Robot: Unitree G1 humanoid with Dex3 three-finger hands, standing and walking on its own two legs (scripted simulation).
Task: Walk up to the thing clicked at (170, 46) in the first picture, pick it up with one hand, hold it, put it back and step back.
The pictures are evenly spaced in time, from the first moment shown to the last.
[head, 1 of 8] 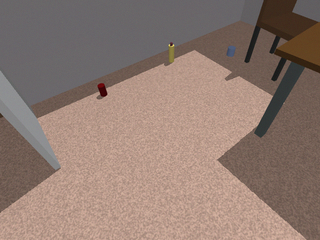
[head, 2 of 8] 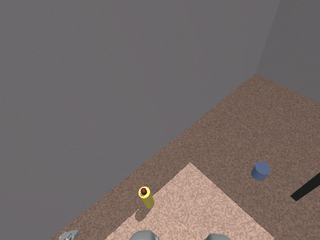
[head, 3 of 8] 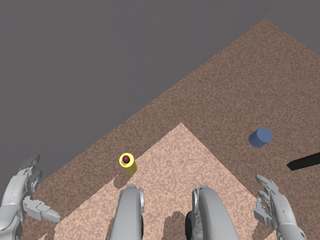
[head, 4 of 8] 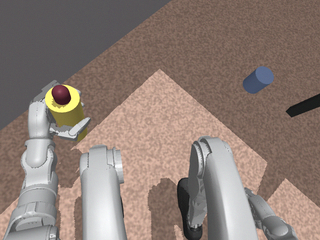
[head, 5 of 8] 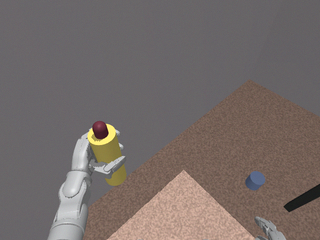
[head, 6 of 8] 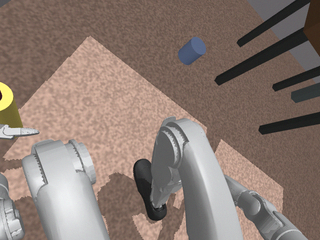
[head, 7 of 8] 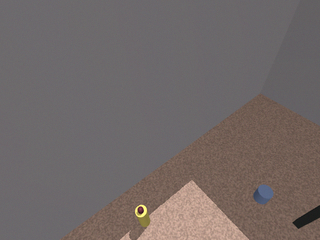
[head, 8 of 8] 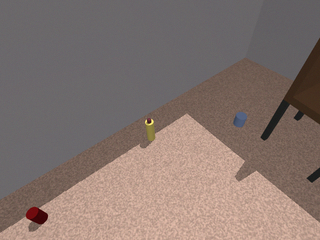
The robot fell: no
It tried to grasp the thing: yes
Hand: left
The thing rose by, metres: 0.67
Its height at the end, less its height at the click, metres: +0.00
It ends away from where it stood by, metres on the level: 0.02
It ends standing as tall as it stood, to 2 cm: yes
